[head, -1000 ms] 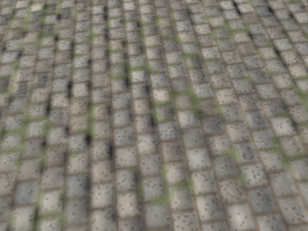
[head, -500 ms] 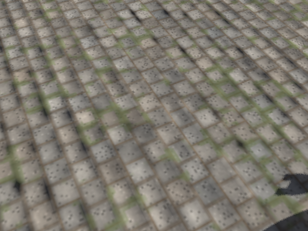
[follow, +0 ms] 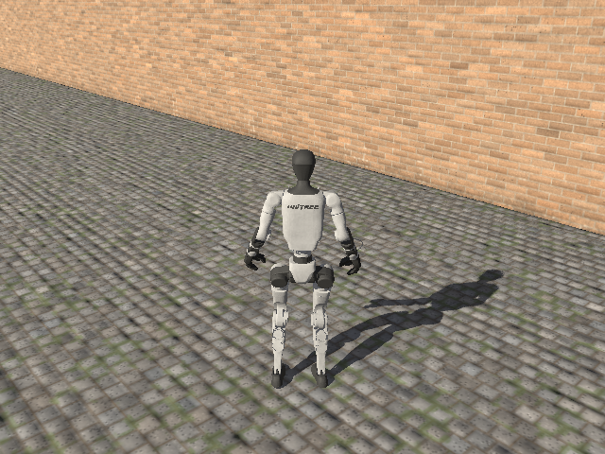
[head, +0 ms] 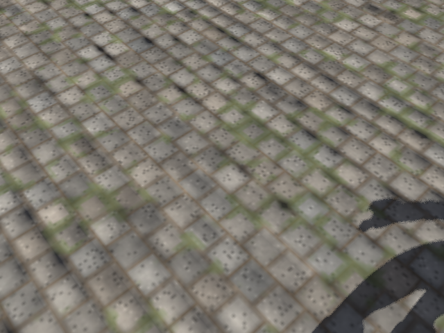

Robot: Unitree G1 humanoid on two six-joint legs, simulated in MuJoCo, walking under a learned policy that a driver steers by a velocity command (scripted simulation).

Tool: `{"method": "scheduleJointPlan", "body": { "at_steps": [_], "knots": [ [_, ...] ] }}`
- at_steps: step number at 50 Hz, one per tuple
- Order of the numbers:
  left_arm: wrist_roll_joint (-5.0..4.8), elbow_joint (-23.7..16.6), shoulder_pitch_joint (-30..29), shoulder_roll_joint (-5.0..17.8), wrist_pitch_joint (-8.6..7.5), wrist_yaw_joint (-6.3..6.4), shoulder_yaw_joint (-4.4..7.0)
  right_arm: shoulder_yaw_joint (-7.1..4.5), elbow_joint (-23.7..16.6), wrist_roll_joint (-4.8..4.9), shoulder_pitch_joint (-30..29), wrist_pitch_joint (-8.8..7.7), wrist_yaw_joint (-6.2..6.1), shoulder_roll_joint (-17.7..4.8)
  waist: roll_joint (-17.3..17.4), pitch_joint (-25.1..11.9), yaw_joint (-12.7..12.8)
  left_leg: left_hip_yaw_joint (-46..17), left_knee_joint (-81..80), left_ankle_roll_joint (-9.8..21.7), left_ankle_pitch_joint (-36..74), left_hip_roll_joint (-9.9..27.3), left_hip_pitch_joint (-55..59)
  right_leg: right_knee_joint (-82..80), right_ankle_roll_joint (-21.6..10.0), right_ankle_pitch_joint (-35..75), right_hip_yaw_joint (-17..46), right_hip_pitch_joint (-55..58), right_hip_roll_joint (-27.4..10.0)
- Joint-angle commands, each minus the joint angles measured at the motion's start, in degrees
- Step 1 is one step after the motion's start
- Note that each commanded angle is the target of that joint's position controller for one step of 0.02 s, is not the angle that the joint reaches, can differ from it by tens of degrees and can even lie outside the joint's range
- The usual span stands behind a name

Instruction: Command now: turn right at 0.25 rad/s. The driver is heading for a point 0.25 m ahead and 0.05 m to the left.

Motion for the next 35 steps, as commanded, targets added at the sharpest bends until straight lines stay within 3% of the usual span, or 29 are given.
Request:
{"method": "scheduleJointPlan", "body": {
  "at_steps": [1, 2, 3, 4, 5, 6, 7, 8, 10, 11, 12, 15, 24, 35],
  "knots": [
    [-0.26, -2.6, -0.7, 6.1, -0.77, 0.06, 1.28, -0.93, -4.0, -0.97, 1.4, -1.74, 0.51, -4.6, -6.1, -6.2, -1.7, -1.1, -15.4, 2.5, 13.8, 2.2, 10.0, -4.7, -6.0, 11.8, 13.6, 2.3, -11.7],
    [0.90, -2.3, 1.7, 4.2, -1.15, 0.14, 0.70, -1.38, -4.7, -2.04, 2.2, -1.86, 0.23, -8.1, 1.4, -7.6, 0.0, -8.6, -16.5, 5.3, 24.4, 10.5, 14.4, 1.5, -2.3, 2.7, 9.0, -0.7, -7.5],
    [0.71, -2.0, 4.7, 4.1, -1.50, 0.10, 0.94, -1.26, -4.2, -2.60, -0.7, -1.74, 0.18, -9.4, 11.1, -6.0, 4.1, -14.9, -16.4, 12.5, 28.1, 16.1, 10.4, 3.8, 0.9, -9.3, 1.5, -2.3, -1.7],
    [1.44, -1.6, 3.3, 6.0, -1.58, 0.39, 1.25, -0.26, -5.1, -2.20, -3.0, -1.96, 0.22, -5.7, 11.3, -5.7, 2.9, -16.8, -18.2, 15.7, 22.3, 17.3, 6.6, 3.9, 3.0, -10.5, 0.0, 0.8, -3.8],
    [1.22, -1.3, 1.9, 6.4, -1.51, 0.45, 1.46, 0.29, -4.9, -1.92, -3.0, -2.14, 0.20, -4.2, 10.0, -6.0, 2.1, -14.6, -19.2, 13.8, 10.5, 14.2, 7.4, 2.4, 3.3, -7.9, -1.0, 1.8, -3.9],
    [1.19, -1.0, 0.1, 4.8, -1.30, 0.46, 1.14, 0.04, -4.3, -1.42, -1.5, -2.11, 0.03, -5.4, 10.0, -5.7, 0.8, -13.2, -20.1, 11.5, -2.6, 11.4, 7.5, 1.6, 3.4, -6.5, -2.9, 2.4, -3.3],
    [1.12, -1.3, -1.2, 4.8, -1.09, 0.29, 1.18, -0.44, -3.7, -0.76, 0.5, -2.01, -0.21, -7.4, 11.1, -3.5, -0.9, -14.2, -22.2, 11.2, -13.7, 11.2, 6.7, 3.4, 3.6, -7.4, -4.8, 0.7, -2.5],
    [0.90, -1.2, -1.8, 3.8, -1.16, 0.09, 0.97, 0.07, -3.8, -1.10, -0.6, -1.95, -0.56, -6.9, 11.1, 0.0, -0.2, -14.9, -22.9, 11.1, -15.4, 11.9, 4.0, 2.7, 3.4, -6.1, -4.7, 0.3, -3.9],
    [1.11, 0.0, 0.0, 2.0, -1.85, -0.09, 0.40, 1.20, -4.4, -1.62, -2.1, -2.14, -0.69, -4.2, 9.3, 0.7, 1.2, -10.1, -19.3, 8.6, -4.9, 8.8, 1.2, -3.2, 2.6, 0.1, -3.8, 6.2, -5.3],
    [1.53, 0.6, 0.4, 3.1, -2.11, -0.11, 0.54, 1.41, -4.4, -1.63, -0.4, -2.45, -0.57, -3.6, 6.7, -1.0, 0.3, -7.1, -16.7, 7.1, 2.2, 6.8, 1.7, -3.7, 1.9, 4.4, -2.3, 8.1, -5.8],
    [1.32, 1.2, 1.3, 4.6, -2.27, -0.21, 1.02, 1.29, -4.5, -1.44, 0.7, -2.72, -0.46, -4.3, 3.3, -1.9, -0.5, -3.8, -14.3, 5.7, 5.0, 4.6, 3.7, -2.9, 0.8, 6.9, -1.7, 6.9, -5.8],
    [0.75, 1.9, 0.9, 3.6, -2.55, -0.37, 0.72, 1.45, -4.7, -0.89, 1.7, -2.89, -0.16, -4.0, -1.4, -3.9, -1.2, -0.8, -9.4, 4.7, 11.7, 2.9, 7.9, -3.0, -0.4, 10.3, -0.6, 5.4, -6.6],
    [0.48, 4.0, 1.8, 3.1, -2.17, 0.09, 0.44, 1.68, -4.6, -0.66, 2.1, -1.64, 0.05, -3.2, -1.2, -4.1, -0.9, -0.4, -8.4, 4.1, 16.8, 2.8, 8.8, -2.4, -0.3, 17.0, 0.0, 7.4, -7.0],
    [0.36, 7.5, 0.9, 2.5, -2.01, 0.64, 0.40, 1.42, -2.2, -0.68, 3.3, -1.28, -0.90, -3.5, -0.2, -3.1, -0.8, -0.3, -9.9, 3.2, 15.4, 2.8, 9.1, -3.4, -0.1, 15.9, -0.4, 8.2, -6.8]
  ]
}}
